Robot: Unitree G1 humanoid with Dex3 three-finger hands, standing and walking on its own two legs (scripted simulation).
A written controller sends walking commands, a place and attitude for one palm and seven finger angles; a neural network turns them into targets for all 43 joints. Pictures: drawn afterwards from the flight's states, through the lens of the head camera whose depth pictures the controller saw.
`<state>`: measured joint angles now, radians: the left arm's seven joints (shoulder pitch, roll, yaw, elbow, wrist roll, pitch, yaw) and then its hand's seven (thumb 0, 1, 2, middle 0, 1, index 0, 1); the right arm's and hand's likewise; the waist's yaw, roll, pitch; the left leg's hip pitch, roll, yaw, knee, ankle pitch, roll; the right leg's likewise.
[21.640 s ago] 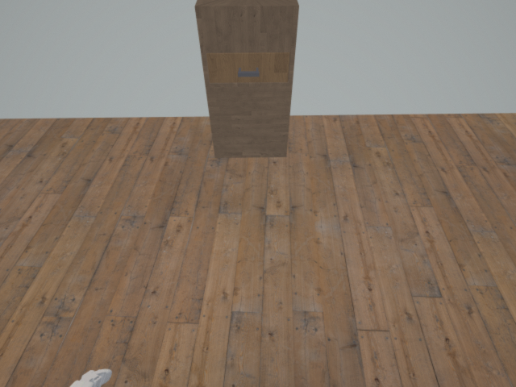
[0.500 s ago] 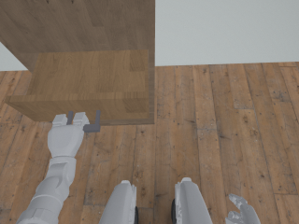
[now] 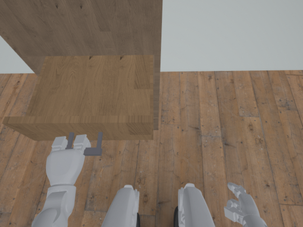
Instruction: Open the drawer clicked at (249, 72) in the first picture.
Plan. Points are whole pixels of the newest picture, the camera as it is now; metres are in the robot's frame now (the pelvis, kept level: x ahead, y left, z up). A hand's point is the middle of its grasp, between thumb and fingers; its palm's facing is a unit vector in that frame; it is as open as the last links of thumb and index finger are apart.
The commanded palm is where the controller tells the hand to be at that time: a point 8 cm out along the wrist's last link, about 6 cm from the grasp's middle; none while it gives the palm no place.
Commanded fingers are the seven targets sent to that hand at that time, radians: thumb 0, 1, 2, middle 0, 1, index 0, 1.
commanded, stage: pull the drawer open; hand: left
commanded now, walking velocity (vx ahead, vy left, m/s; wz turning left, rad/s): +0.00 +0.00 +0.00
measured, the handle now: (84, 144) +0.33 +0.22 -0.06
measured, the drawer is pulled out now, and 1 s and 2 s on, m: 0.23 0.30 0.30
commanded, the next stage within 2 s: open the thumb to release the handle in 0.90 s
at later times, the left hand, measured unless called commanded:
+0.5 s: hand (71, 185) +0.22 +0.23 -0.08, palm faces -0.07 -0.04 -1.00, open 5.3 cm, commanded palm +0.18 +0.23 -0.03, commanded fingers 0.00 0.90 0.90 -0.40 -1.35 -0.40 -1.35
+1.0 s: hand (69, 197) +0.19 +0.23 -0.08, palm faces -0.10 -0.06 -0.99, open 5.4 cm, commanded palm +0.18 +0.24 -0.03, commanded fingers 0.00 0.83 0.87 -0.40 -1.34 -0.40 -1.34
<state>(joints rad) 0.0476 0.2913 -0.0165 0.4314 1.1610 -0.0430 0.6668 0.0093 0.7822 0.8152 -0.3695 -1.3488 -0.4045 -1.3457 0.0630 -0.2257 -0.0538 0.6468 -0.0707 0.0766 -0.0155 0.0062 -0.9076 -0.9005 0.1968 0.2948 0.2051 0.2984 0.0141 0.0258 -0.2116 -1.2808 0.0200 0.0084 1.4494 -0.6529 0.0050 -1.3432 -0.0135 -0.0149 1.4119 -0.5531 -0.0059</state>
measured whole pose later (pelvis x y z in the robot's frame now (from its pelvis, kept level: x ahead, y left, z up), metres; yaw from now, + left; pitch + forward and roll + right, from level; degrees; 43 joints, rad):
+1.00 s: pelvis +0.00 -0.01 -0.03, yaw +1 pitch +28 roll +1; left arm 0.38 0.30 0.02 0.15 1.13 -0.14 0.65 0.00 0.77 0.79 -0.35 -1.35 -0.39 -1.35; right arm 0.01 -0.22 -0.04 0.60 -0.09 0.06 -0.03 0.01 -0.91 -0.90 0.20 0.29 0.20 0.30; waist 0.05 0.02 -0.22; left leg -1.35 0.02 0.00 1.55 -0.69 -0.02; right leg -1.43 -0.01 -0.02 1.53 -0.60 -0.03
